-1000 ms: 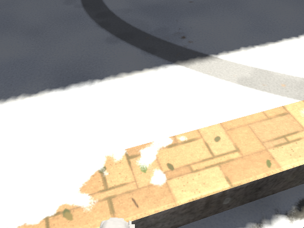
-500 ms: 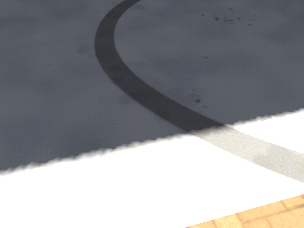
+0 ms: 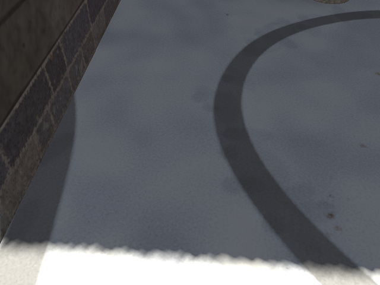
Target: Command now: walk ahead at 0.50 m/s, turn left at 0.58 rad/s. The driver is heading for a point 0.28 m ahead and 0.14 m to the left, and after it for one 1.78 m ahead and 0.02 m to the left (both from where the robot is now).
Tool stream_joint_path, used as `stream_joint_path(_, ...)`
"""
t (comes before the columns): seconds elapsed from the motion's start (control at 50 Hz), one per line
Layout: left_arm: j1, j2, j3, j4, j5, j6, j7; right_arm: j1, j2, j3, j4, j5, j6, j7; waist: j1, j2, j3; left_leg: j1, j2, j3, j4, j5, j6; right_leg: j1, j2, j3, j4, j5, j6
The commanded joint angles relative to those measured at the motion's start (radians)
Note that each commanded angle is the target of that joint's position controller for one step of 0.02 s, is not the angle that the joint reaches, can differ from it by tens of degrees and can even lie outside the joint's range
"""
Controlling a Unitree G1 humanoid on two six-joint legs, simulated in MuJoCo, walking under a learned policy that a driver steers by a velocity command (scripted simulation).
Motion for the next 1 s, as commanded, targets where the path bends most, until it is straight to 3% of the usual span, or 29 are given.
stream_joint_path(0.02, -0.197, -0.062, -0.025, -0.111, 0.021, -0.055, 0.01, -0.06, 0.074, 0.024, -0.057, 0.0, -0.019, 0.029, -0.073, -0.093, 0.056, 0.033, 0.062, 0.031, -0.166, 0.052, -0.008, 0.032, -0.169, 0.162, -0.537, 0.308, -0.08)
stream_joint_path(0.04, -0.166, -0.067, -0.032, -0.104, 0.01, -0.065, 0.012, -0.074, 0.031, 0.012, -0.058, -0.022, -0.02, 0.039, -0.063, -0.097, 0.036, 0.014, 0.059, 0.012, -0.181, 0.066, -0.027, 0.084, -0.183, 0.141, -0.533, 0.386, -0.096)
stream_joint_path(0.1, 0.014, 0.01, -0.026, -0.054, 0.056, -0.064, 0.01, -0.163, 0.038, 0.011, -0.094, -0.008, -0.021, 0.041, 0.003, -0.075, 0.039, -0.119, 0.059, -0.004, -0.386, 0.128, -0.046, 0.348, -0.222, 0.082, -0.549, 0.553, -0.101)
stream_joint_path(0.12, 0.055, 0.016, -0.026, -0.042, 0.059, -0.066, 0.008, -0.187, 0.056, 0.017, -0.103, -0.006, -0.014, 0.035, 0.014, -0.081, 0.04, -0.116, 0.074, 0.016, -0.508, 0.146, -0.058, 0.425, -0.233, 0.061, -0.567, 0.611, -0.108)
stream_joint_path(0.22, 0.099, 0.061, -0.01, -0.037, 0.008, -0.099, -0.014, -0.334, 0.065, 0.007, -0.146, 0.006, 0.031, 0.024, 0.011, -0.129, 0.087, 0.158, 0.063, 0.161, -0.86, 0.017, -0.118, 0.485, -0.254, -0.039, -0.603, 0.937, -0.085)
stream_joint_path(0.28, 0.09, 0.123, 0.027, -0.06, -0.016, -0.09, 0.016, -0.321, 0.044, -0.01, -0.146, -0.009, 0.026, 0.013, -0.012, -0.142, 0.101, 0.221, 0.02, 0.184, -1.027, -0.091, -0.147, 0.631, -0.273, -0.047, -0.529, 1.056, -0.075)
stream_joint_path(0.32, 0.06, 0.14, 0.051, -0.088, -0.025, -0.071, 0.035, -0.259, 0.004, -0.031, -0.125, -0.001, 0.008, -0.004, -0.035, -0.143, 0.095, 0.293, -0.031, 0.193, -1.198, -0.075, -0.14, 0.704, -0.282, -0.047, -0.442, 1.098, -0.07)
stream_joint_path(0.34, 0.058, 0.131, 0.055, -0.091, -0.04, -0.057, 0.034, -0.227, -0.024, -0.041, -0.112, 0.015, -0.008, -0.018, -0.054, -0.115, 0.077, 0.396, -0.068, 0.214, -1.363, 0.097, -0.101, 0.702, -0.257, -0.059, -0.37, 1.108, -0.055)
stream_joint_path(0.36, 0.126, 0.104, 0.053, -0.083, -0.029, -0.053, 0.029, -0.17, -0.076, -0.064, -0.105, 0.013, -0.022, -0.046, -0.037, -0.12, -0.008, 0.657, -0.101, 0.205, -1.293, 0.316, -0.039, 0.568, -0.218, -0.052, -0.267, 1.048, 0.001)
stream_joint_path(0.38, 0.211, 0.018, 0.031, -0.131, -0.023, -0.065, 0.043, -0.011, -0.146, -0.077, -0.1, -0.012, -0.018, -0.076, -0.02, 0.03, -0.243, 1.123, 0.05, 0.029, -1.111, 0.789, 0.143, 0.271, -0.154, -0.058, -0.012, 0.697, 0.126)
stream_joint_path(0.4, 0.189, -0.027, -0.002, -0.201, -0.008, -0.077, 0.04, 0.217, -0.202, -0.08, -0.069, -0.016, -0.008, -0.1, -0.061, 0.179, -0.456, 1.487, 0.274, -0.37, -1.238, 0.93, 0.335, -0.017, 0.001, 0.021, 0.237, -0.264, 0.224)
stream_joint_path(0.42, -0.019, 0.047, 0.019, -0.228, -0.03, -0.06, 0.018, 0.261, -0.214, -0.109, -0.032, -0.019, -0.021, -0.103, -0.139, 0.017, -0.337, 1.446, 0.292, -0.405, -1.311, 0.903, 0.266, -0.183, 0.021, 0.209, 0.386, -0.334, 0.197)
stream_joint_path(0.44, -0.114, 0.074, 0.036, -0.256, -0.026, -0.049, 0.018, 0.189, -0.216, -0.126, -0.047, -0.004, -0.038, -0.106, -0.112, -0.025, -0.184, 1.247, 0.247, -0.291, -1.344, 0.833, 0.189, -0.222, -0.026, 0.284, 0.48, -0.3, 0.165)
stream_joint_path(0.46, -0.045, 0.117, 0.059, -0.22, -0.004, -0.043, 0.033, 0.079, -0.166, -0.122, -0.073, 0.021, -0.038, -0.109, -0.038, -0.02, -0.12, 1.058, 0.211, -0.222, -1.371, 0.691, 0.168, -0.159, -0.082, 0.308, 0.48, -0.252, 0.154)
stream_joint_path(0.48, -0.009, 0.094, 0.065, -0.209, 0.017, -0.045, 0.042, 0.009, -0.099, -0.106, -0.095, 0.047, -0.036, -0.104, 0.013, -0.037, -0.053, 0.857, 0.168, -0.192, -1.413, 0.58, 0.16, -0.086, -0.099, 0.326, 0.422, -0.176, 0.135)
stream_joint_path(0.5, -0.014, 0.03, 0.05, -0.219, 0.028, -0.048, 0.048, -0.034, -0.081, -0.097, -0.116, 0.055, -0.031, -0.092, 0.052, -0.034, -0.019, 0.707, 0.151, -0.188, -1.454, 0.513, 0.155, -0.016, -0.099, 0.333, 0.374, -0.127, 0.119)
stream_joint_path(0.54, -0.015, -0.007, 0.035, -0.221, -0.003, -0.039, 0.047, -0.024, -0.078, -0.1, -0.155, 0.031, -0.031, -0.066, 0.061, -0.071, -0.056, 0.675, 0.171, -0.187, -1.482, 0.484, 0.153, -0.025, -0.078, 0.331, 0.382, -0.053, 0.124)
stream_joint_path(0.58, -0.014, 0.016, 0.035, -0.2, -0.015, -0.015, 0.019, -0.066, -0.079, -0.102, -0.21, 0.025, -0.049, -0.063, 0.057, -0.058, -0.069, 0.6, 0.142, -0.111, -1.474, 0.46, 0.12, -0.012, -0.075, 0.316, 0.363, 0.053, 0.151)
stream_joint_path(0.66, 0.009, 0.058, 0.046, -0.141, -0.007, 0.026, -0.039, -0.168, -0.055, -0.071, -0.255, 0.055, -0.078, -0.026, 0.103, -0.038, -0.004, 0.383, 0.078, -0.036, -1.433, 0.215, -0.007, 0.18, -0.116, 0.302, 0.136, 0.189, 0.197)
stream_joint_path(0.72, -0.035, 0.084, 0.046, -0.14, -0.036, 0.011, -0.041, -0.165, -0.047, -0.054, -0.235, 0.077, -0.071, 0.014, 0.088, -0.031, 0.007, 0.516, 0.139, -0.109, -1.331, 0.066, -0.043, 0.216, -0.123, 0.295, -0.112, 0.242, 0.199)
stream_joint_path(0.74, -0.066, 0.065, 0.038, -0.179, -0.075, 0.029, 0.031, 0.041, -0.001, -0.023, -0.187, 0.001, -0.002, -0.047, 0.032, 0.04, -0.082, 0.612, 0.101, -0.041, -1.304, 0.061, -0.061, 0.24, -0.053, 0.296, -0.282, 0.284, 0.1)
stream_joint_path(0.76, -0.127, 0.152, 0.053, -0.202, -0.073, 0.032, 0.056, 0.055, -0.004, -0.024, -0.192, -0.007, 0.018, -0.073, -0.006, -0.014, -0.052, 0.638, 0.065, -0.018, -1.261, -0.022, -0.094, 0.23, -0.097, 0.347, -0.264, 0.511, 0.061)
stream_joint_path(0.78, -0.198, 0.231, 0.068, -0.238, -0.065, 0.041, 0.066, 0.088, -0.043, -0.034, -0.216, -0.009, 0.034, -0.091, -0.076, -0.122, -0.027, 0.627, 0.003, 0.027, -1.224, -0.189, -0.122, 0.208, -0.12, 0.386, -0.247, 0.611, 0.01)
stream_joint_path(0.8, -0.213, 0.239, 0.082, -0.244, -0.08, 0.049, 0.063, 0.071, -0.05, -0.037, -0.222, -0.005, 0.05, -0.108, -0.075, -0.183, -0.021, 0.651, -0.058, 0.111, -1.19, -0.234, -0.148, 0.158, -0.128, 0.418, -0.285, 0.486, -0.031)
stream_joint_path(0.84, -0.191, 0.201, 0.085, -0.261, -0.069, 0.056, 0.061, -0.03, -0.078, -0.051, -0.255, 0.018, 0.086, -0.133, -0.041, -0.192, 0.038, 0.692, -0.067, 0.154, -1.135, -0.223, -0.165, 0.035, -0.136, 0.504, -0.364, 0.299, -0.043)
stream_joint_path(0.88, -0.16, 0.189, 0.09, -0.271, -0.055, 0.052, 0.066, -0.032, -0.049, -0.05, -0.264, 0.024, 0.111, -0.145, -0.029, -0.179, 0.068, 0.701, -0.043, 0.143, -1.141, -0.193, -0.157, 0.001, -0.111, 0.498, -0.33, 0.283, -0.024)
stream_joint_path(0.92, -0.139, 0.159, 0.089, -0.292, -0.059, 0.053, 0.073, -0.018, -0.04, -0.054, -0.264, 0.024, 0.116, -0.15, -0.02, -0.105, 0.049, 0.741, 0.015, 0.104, -1.189, -0.138, -0.123, -0.039, -0.051, 0.437, -0.238, 0.278, 0.011)
stream_joint_path(0.98, -0.121, 0.109, 0.073, -0.339, -0.056, 0.06, 0.067, -0.001, -0.078, -0.06, -0.274, 0.027, 0.106, -0.16, -0.01, 0.154, 0.009, 0.818, 0.329, -0.211, -1.364, 0.067, 0.05, -0.165, 0.028, 0.276, 0.076, -0.035, 0.08)
stream_joint_path(1.0, -0.136, 0.126, 0.079, -0.35, -0.058, 0.063, 0.059, 0.004, -0.08, -0.057, -0.285, 0.018, 0.093, -0.168, -0.025, 0.132, 0.007, 0.829, 0.39, -0.258, -1.378, 0.162, 0.098, -0.204, 0.003, 0.297, 0.231, -0.173, 0.088)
